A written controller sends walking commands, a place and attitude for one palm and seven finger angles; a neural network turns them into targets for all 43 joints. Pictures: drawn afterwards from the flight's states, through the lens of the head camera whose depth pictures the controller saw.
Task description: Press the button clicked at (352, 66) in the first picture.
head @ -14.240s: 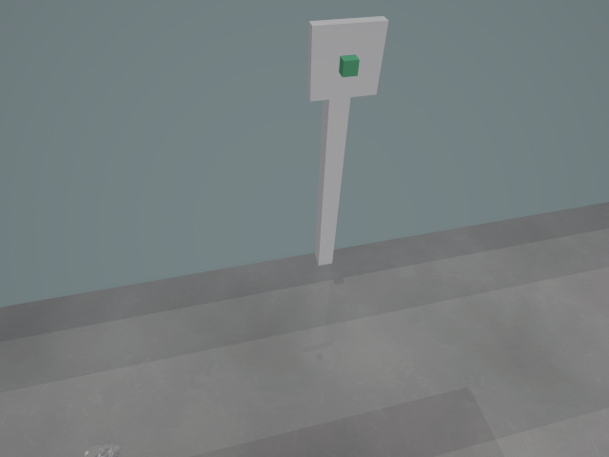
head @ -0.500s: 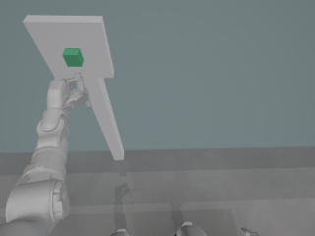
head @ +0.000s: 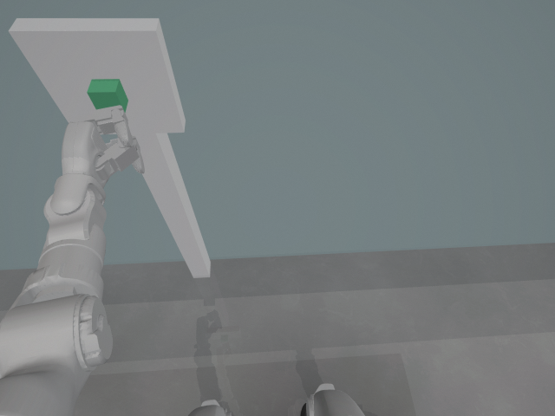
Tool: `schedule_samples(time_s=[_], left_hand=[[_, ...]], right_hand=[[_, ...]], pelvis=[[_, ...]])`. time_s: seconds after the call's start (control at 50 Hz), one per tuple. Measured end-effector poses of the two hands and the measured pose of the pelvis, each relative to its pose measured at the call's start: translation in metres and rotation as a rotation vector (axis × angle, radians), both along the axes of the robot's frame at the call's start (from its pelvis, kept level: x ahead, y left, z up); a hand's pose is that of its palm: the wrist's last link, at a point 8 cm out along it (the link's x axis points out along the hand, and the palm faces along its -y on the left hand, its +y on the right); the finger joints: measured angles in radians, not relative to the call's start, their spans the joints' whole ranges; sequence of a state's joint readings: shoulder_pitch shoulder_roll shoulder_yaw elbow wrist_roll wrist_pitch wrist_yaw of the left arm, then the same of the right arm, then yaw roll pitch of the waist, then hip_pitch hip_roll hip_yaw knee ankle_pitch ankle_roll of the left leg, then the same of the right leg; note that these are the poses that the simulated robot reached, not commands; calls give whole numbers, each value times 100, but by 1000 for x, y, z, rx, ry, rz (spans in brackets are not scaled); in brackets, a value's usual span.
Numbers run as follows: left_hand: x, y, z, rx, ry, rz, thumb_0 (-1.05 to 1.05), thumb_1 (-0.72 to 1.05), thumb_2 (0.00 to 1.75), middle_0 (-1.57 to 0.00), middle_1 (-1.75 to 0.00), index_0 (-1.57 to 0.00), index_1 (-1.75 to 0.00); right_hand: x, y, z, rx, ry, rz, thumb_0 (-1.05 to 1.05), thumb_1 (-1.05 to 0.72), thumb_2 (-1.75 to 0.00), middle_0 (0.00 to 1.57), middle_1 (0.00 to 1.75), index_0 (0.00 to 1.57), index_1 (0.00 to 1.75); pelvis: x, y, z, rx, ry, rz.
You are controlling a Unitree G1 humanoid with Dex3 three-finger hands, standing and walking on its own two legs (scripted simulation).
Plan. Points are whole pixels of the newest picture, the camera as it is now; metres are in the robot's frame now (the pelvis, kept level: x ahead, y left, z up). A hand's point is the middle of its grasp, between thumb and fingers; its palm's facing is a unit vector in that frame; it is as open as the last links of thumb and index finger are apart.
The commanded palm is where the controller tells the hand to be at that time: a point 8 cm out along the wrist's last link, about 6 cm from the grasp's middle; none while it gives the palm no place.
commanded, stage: press the button with the knuckle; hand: left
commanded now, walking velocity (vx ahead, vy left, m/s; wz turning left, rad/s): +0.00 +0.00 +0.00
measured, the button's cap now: (109, 95) +0.55 +0.23 +0.12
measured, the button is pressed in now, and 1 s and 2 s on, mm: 0 11 0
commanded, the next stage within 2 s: hold the button down briefly in 0.70 s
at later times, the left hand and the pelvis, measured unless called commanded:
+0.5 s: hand (129, 133) +0.50 +0.20 +0.10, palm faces +0.02 -1.00 -0.01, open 3.2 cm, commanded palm +0.49 +0.24 +0.09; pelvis -0.01 +0.01 -0.01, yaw +0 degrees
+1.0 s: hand (128, 126) +0.52 +0.20 +0.10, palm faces +0.02 -1.00 -0.02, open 3.7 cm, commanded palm +0.52 +0.24 +0.09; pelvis -0.03 +0.01 -0.02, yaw +1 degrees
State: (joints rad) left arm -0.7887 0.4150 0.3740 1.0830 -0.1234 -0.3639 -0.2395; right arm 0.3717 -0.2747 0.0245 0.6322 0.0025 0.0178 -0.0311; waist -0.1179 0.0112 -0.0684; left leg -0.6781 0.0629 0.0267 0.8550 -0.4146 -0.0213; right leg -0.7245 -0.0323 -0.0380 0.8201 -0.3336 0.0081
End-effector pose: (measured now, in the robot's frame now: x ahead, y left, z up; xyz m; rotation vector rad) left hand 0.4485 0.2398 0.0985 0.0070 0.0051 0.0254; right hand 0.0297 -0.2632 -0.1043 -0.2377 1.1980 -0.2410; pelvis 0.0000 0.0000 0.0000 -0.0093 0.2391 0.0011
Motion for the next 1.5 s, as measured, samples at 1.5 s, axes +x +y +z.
schedule_samples(time_s=[1.5], left_hand=[[24,13,-3,-5,15,0,3,90,90,-130,-150,-143,-150]], right_hand=[[-60,16,-1,-9,104,-20,1,-91,-90,20,30,21,30]], pelvis=[[-20,12,-11,-23,68,-2]])
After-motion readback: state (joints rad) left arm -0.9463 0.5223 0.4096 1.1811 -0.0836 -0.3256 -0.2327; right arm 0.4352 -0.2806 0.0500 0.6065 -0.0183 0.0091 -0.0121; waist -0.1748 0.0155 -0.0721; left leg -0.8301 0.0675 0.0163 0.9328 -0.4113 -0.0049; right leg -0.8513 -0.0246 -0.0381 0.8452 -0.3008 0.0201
